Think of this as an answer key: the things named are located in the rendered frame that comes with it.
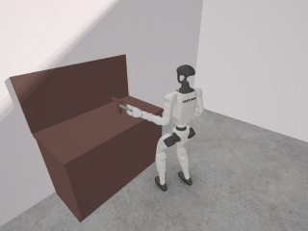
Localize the robot left upper arm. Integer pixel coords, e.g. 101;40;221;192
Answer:
162;92;177;126

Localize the right robot thigh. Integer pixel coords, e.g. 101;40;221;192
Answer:
176;125;195;157

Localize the left robot thigh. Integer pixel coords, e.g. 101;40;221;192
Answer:
156;133;178;162

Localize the robot thigh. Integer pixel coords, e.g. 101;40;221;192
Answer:
156;133;178;162
176;125;195;157

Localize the right robot forearm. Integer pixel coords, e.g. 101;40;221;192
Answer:
192;113;201;120

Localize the counter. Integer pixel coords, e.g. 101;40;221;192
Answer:
10;54;164;222

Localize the tap lever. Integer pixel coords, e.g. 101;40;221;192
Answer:
119;104;133;112

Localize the robot left hand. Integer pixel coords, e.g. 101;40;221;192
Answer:
126;104;142;118

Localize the left robot forearm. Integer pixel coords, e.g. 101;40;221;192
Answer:
140;111;167;126

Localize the robot right upper arm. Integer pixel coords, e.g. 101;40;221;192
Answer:
193;87;204;115

